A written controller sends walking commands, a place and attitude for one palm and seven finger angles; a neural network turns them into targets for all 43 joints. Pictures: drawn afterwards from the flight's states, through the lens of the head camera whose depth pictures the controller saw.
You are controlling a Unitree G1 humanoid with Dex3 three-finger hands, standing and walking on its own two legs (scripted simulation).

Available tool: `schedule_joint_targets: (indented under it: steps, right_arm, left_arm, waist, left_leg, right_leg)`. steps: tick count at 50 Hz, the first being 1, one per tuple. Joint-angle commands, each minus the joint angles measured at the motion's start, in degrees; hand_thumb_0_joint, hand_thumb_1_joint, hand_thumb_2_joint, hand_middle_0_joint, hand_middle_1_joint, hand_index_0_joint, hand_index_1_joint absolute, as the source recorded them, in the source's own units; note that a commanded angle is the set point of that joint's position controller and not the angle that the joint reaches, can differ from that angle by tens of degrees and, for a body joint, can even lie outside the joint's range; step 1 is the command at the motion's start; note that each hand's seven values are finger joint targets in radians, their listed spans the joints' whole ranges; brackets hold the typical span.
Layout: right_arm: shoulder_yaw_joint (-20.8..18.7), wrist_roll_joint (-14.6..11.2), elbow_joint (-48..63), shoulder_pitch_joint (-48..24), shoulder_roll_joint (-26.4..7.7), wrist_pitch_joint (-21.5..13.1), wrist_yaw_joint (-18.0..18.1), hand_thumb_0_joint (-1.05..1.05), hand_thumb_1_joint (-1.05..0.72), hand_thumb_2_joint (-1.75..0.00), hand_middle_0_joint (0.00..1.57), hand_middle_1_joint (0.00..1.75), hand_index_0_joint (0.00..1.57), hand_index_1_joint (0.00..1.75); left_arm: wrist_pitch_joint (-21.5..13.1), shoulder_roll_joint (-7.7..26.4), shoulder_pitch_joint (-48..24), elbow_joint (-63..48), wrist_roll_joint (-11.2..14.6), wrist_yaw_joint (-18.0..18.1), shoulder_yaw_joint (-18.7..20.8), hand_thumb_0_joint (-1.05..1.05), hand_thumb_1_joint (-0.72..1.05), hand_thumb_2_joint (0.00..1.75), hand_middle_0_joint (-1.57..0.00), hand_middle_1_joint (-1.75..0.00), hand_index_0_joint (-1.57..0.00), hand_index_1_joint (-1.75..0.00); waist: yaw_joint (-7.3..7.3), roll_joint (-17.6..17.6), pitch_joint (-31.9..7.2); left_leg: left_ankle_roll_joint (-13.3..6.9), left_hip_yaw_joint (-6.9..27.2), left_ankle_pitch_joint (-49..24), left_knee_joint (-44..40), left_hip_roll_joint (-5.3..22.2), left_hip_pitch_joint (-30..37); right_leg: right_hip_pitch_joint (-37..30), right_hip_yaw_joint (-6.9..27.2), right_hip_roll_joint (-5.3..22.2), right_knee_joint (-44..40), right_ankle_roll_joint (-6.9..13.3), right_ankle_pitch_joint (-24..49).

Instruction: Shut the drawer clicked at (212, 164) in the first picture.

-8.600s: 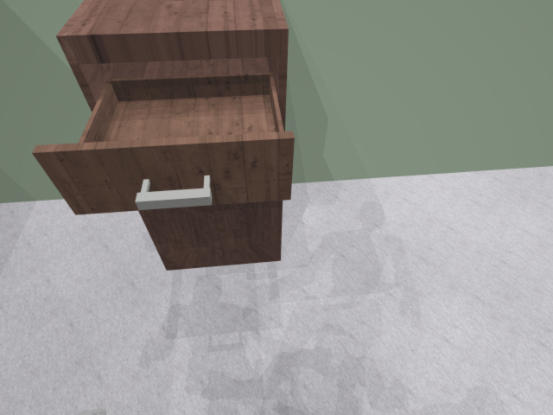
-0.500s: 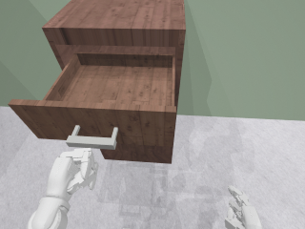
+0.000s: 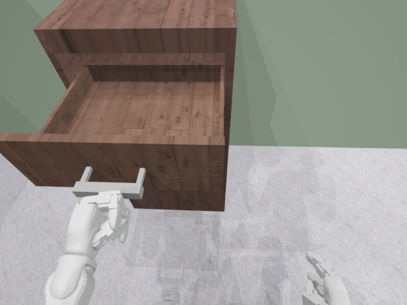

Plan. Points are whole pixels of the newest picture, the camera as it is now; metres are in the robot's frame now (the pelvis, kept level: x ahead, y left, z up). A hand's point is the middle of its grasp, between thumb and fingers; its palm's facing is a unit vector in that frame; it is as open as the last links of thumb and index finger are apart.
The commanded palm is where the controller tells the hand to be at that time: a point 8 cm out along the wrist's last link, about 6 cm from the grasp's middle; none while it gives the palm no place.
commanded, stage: bring the fist close to the handle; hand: left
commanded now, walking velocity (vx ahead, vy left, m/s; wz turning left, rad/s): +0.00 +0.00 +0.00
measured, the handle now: (111, 181) +0.33 +0.19 +0.07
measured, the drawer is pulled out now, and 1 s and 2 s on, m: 0.30 0.23 0.11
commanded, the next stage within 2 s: push the drawer shut in 0.14 s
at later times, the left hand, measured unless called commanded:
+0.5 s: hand (126, 217) +0.26 +0.15 +0.07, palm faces -0.02 -1.00 -0.06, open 3.1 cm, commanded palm +0.25 +0.20 +0.07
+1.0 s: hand (131, 187) +0.32 +0.15 +0.07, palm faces -0.04 -1.00 -0.05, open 3.2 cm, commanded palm +0.31 +0.21 +0.07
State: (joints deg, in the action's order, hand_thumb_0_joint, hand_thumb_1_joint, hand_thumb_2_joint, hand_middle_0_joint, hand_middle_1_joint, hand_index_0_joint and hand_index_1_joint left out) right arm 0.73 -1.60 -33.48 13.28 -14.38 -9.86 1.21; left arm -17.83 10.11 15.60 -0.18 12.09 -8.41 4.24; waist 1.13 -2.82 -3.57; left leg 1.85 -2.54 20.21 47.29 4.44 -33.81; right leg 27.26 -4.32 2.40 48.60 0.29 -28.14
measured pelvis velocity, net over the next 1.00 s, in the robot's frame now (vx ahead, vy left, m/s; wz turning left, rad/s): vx -0.02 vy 0.00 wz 0.00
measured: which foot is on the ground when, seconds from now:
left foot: down 0.00-1.00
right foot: down 0.00-1.00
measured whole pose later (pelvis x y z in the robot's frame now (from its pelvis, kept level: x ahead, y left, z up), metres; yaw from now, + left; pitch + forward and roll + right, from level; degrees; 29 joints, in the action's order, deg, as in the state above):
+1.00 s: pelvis -0.02 +0.00 +0.00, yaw +0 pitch +7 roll +0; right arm 1.0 -1.9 -37.5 13.5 -15.0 -7.1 1.9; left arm -19.2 12.0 -9.3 23.9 11.3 -8.3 6.6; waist 2.2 -2.3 -2.1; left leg 1.4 -2.5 17.8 46.0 4.3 -34.8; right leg 28.5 -4.2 2.3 47.6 0.1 -25.8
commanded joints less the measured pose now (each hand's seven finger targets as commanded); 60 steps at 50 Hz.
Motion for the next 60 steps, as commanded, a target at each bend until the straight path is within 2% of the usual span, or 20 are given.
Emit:
schedule_joint_targets:
  steps: [1,3,6,10,12,15,16,20,21,28,30,38,40,41,45,50,54,56,58,60]
  right_arm:
    - [-2.6,-0.3,9.2,-4.2,-6.2,-2.8,0.6,0.00,-0.90,-0.90,0.20,0.30,0.20,0.30]
    - [-2.7,-0.3,9.3,-4.1,-6.0,-3.0,0.6,0.00,-0.90,-0.90,0.20,0.30,0.20,0.30]
    - [-2.7,0.0,8.9,-3.8,-6.1,-2.7,0.7,0.00,-0.90,-0.90,0.20,0.30,0.20,0.30]
    - [-2.5,-0.2,8.5,-4.3,-6.3,-2.3,0.9,0.00,-0.90,-0.90,0.20,0.30,0.20,0.30]
    - [-2.5,-0.3,9.0,-4.4,-6.0,-2.3,0.8,0.00,-0.90,-0.90,0.20,0.30,0.20,0.30]
    - [-2.4,-0.2,8.2,-4.3,-6.5,-2.1,1.0,0.00,-0.90,-0.90,0.20,0.30,0.20,0.30]
    - [-2.4,-0.2,8.2,-4.3,-6.2,-2.1,0.9,0.00,-0.90,-0.90,0.20,0.30,0.20,0.30]
    - [-2.6,-0.2,7.4,-4.1,-6.8,-2.1,1.2,0.00,-0.90,-0.90,0.20,0.30,0.20,0.30]
    - [-2.5,-0.2,7.5,-4.3,-6.5,-2.0,1.2,0.00,-0.90,-0.90,0.20,0.30,0.20,0.30]
    - [-2.5,-0.4,6.0,-4.3,-6.8,-2.0,1.4,0.00,-0.90,-0.90,0.20,0.30,0.20,0.30]
    - [-2.4,-0.3,5.5,-4.2,-7.1,-1.8,1.6,0.00,-0.90,-0.90,0.20,0.30,0.20,0.30]
    - [-2.4,-0.6,4.5,-3.7,-7.1,-1.3,1.5,0.00,-0.90,-0.90,0.20,0.30,0.20,0.30]
    - [-2.5,-0.5,3.8,-3.1,-7.5,-1.1,1.6,0.00,-0.90,-0.90,0.20,0.30,0.20,0.30]
    - [-2.4,-0.4,4.1,-3.1,-7.2,-1.0,1.4,0.00,-0.90,-0.90,0.20,0.30,0.20,0.30]
    - [-2.4,-0.5,3.4,-2.6,-7.7,-0.2,1.3,0.00,-0.90,-0.90,0.20,0.30,0.20,0.30]
    - [-2.5,-0.5,3.1,-1.5,-7.7,0.5,1.0,0.00,-0.90,-0.90,0.20,0.30,0.20,0.30]
    - [-2.8,-0.4,3.2,-0.6,-7.6,1.0,0.7,0.00,-0.90,-0.90,0.20,0.30,0.20,0.30]
    - [-2.8,-0.4,2.5,0.1,-7.9,1.5,0.6,0.00,-0.90,-0.90,0.20,0.30,0.20,0.30]
    - [-2.8,-0.4,2.5,0.3,-7.8,1.7,0.6,0.00,-0.90,-0.90,0.20,0.30,0.20,0.30]
    - [-3.0,-0.2,2.0,1.0,-8.1,2.0,0.6,0.00,-0.90,-0.90,0.20,0.30,0.20,0.30]
  left_arm:
    - [-3.6,5.0,-5.9,-12.1,0.4,-0.3,2.1,0.00,0.90,0.90,-1.40,-1.60,-1.40,-1.60]
    - [-4.0,4.8,-6.7,-13.1,0.5,-0.4,1.5,0.00,0.90,0.90,-1.40,-1.60,-1.40,-1.60]
    - [-4.2,6.1,-5.7,-11.7,0.4,0.1,3.4,0.00,0.90,0.90,-1.40,-1.60,-1.40,-1.60]
    - [-4.3,7.7,-8.3,-11.0,0.4,-0.2,4.7,0.00,0.90,0.90,-1.40,-1.60,-1.40,-1.60]
    - [-4.1,6.2,-7.3,-11.0,0.8,-0.7,3.8,0.00,0.90,0.90,-1.40,-1.60,-1.40,-1.60]
    - [-3.7,7.9,-11.2,-9.4,0.7,-0.8,4.7,0.00,0.90,0.90,-1.40,-1.60,-1.40,-1.60]
    - [-3.8,5.7,-12.8,-8.8,0.7,-1.0,2.8,0.00,0.90,0.90,-1.40,-1.60,-1.40,-1.60]
    - [-3.9,8.3,-15.0,-7.2,0.9,-1.0,5.3,0.00,0.90,0.90,-1.40,-1.60,-1.40,-1.60]
    - [-4.1,6.6,-16.7,-7.0,1.1,-1.2,3.9,0.00,0.90,0.90,-1.40,-1.60,-1.40,-1.60]
    - [-4.3,7.6,-25.6,-3.8,1.1,-1.2,4.0,0.00,0.90,0.90,-1.40,-1.60,-1.40,-1.60]
    - [-4.5,8.6,-26.7,-2.2,1.1,-1.0,4.9,0.00,0.90,0.90,-1.40,-1.60,-1.40,-1.60]
    - [-4.4,7.7,-36.4,3.9,0.8,-0.2,4.0,0.00,0.90,0.90,-1.40,-1.60,-1.40,-1.60]
    - [-4.5,10.1,-37.3,6.6,0.2,0.5,5.8,0.00,0.90,0.90,-1.40,-1.60,-1.40,-1.60]
    - [-4.6,7.8,-36.9,7.0,0.5,0.4,4.4,0.00,0.90,0.90,-1.40,-1.60,-1.40,-1.60]
    - [-4.9,11.5,-41.9,10.1,-0.1,1.1,7.0,0.00,0.90,0.90,-1.40,-1.60,-1.40,-1.60]
    - [-5.3,10.6,-45.8,14.4,-0.3,1.3,6.7,0.00,0.90,0.90,-1.40,-1.60,-1.40,-1.60]
    - [-5.6,9.6,-47.9,15.3,-0.4,1.6,6.3,0.00,0.90,0.90,-1.40,-1.60,-1.40,-1.60]
    - [-5.6,11.3,-48.8,18.2,-0.6,1.9,7.8,0.00,0.90,0.90,-1.40,-1.60,-1.40,-1.60]
    - [-6.0,10.9,-52.1,17.9,-0.8,1.8,7.0,0.00,0.90,0.90,-1.40,-1.60,-1.40,-1.60]
    - [-6.2,13.3,-52.5,19.3,-0.9,1.9,9.1,0.00,0.90,0.90,-1.40,-1.60,-1.40,-1.60]
  waist:
    - [0.49,3.9,-9.7]
    - [0.67,3.1,-10.4]
    - [0.31,5.5,-10.9]
    - [0.30,2.9,-10.3]
    - [0.12,3.8,-11.5]
    - [0.98,4.0,-10.1]
    - [1.29,3.7,-10.1]
    - [1.24,5.6,-10.5]
    - [1.55,4.9,-10.7]
    - [2.16,3.3,-11.6]
    - [2.04,5.0,-11.3]
    - [2.32,2.7,-12.2]
    - [2.34,4.7,-11.9]
    - [1.94,3.6,-12.6]
    - [2.11,3.1,-12.0]
    - [2.47,4.6,-12.4]
    - [2.09,2.0,-14.7]
    - [2.46,4.5,-13.6]
    - [2.65,2.3,-14.7]
    - [2.41,3.0,-15.3]
  left_leg:
    - [-2.9,0.9,-10.0,-4.8,-3.6,10.9]
    - [-2.9,1.0,-10.5,-4.5,-3.6,11.7]
    - [-3.1,1.0,-10.7,-4.3,-3.7,10.9]
    - [-3.0,0.7,-9.7,-4.3,-3.9,10.5]
    - [-3.0,0.8,-11.0,-4.3,-3.9,11.2]
    - [-3.1,0.9,-10.8,-4.0,-3.8,10.5]
    - [-3.1,1.0,-10.6,-4.1,-3.9,10.9]
    - [-3.2,1.1,-10.7,-4.0,-3.8,10.6]
    - [-3.2,1.0,-10.3,-4.0,-4.0,10.8]
    - [-3.1,1.4,-8.4,-4.5,-3.9,11.8]
    - [-3.2,1.5,-7.7,-4.8,-3.9,11.1]
    - [-2.9,1.7,-5.3,-6.1,-3.7,12.4]
    - [-3.1,2.0,-5.4,-6.2,-3.4,11.9]
    - [-3.0,1.8,-5.9,-6.5,-3.6,12.3]
    - [-3.0,1.6,-4.6,-6.6,-3.6,11.6]
    - [-3.0,1.7,-4.7,-7.0,-3.4,11.6]
    - [-2.6,1.6,-6.3,-7.1,-3.4,13.3]
    - [-2.9,1.6,-5.8,-7.0,-3.3,11.8]
    - [-2.7,1.5,-6.0,-6.8,-3.5,12.3]
    - [-2.8,1.7,-7.0,-6.6,-3.3,12.3]
  right_leg:
    - [0.9,1.2,-2.3,-8.6,-0.8,20.5]
    - [1.1,1.3,-2.2,-8.4,-0.8,21.2]
    - [0.2,1.6,-2.2,-8.3,-0.9,22.0]
    - [0.2,2.2,-1.9,-8.9,-0.8,20.4]
    - [-0.7,2.0,-1.9,-8.5,-0.8,22.6]
    - [0.2,2.3,-1.9,-8.9,-1.0,22.6]
    - [0.7,2.1,-1.9,-8.6,-1.0,22.5]
    - [0.3,2.5,-1.8,-9.0,-1.1,22.9]
    - [0.7,2.5,-1.7,-9.0,-1.2,22.6]
    - [1.8,2.7,-1.7,-9.6,-1.0,19.2]
    - [1.3,3.0,-1.7,-10.3,-1.0,18.0]
    - [2.8,2.6,-2.0,-10.7,-0.8,14.2]
    - [2.7,2.5,-2.2,-10.7,-0.8,13.8]
    - [2.1,2.5,-2.1,-10.5,-0.8,14.8]
    - [2.5,2.8,-2.2,-11.1,-0.8,13.1]
    - [2.6,2.5,-2.5,-11.0,-0.8,13.4]
    - [2.6,2.1,-2.7,-10.1,-0.5,15.3]
    - [2.5,2.3,-2.8,-10.4,-0.6,14.9]
    - [2.7,2.3,-2.7,-10.1,-0.5,15.3]
    - [2.5,2.2,-2.9,-9.7,-0.5,15.8]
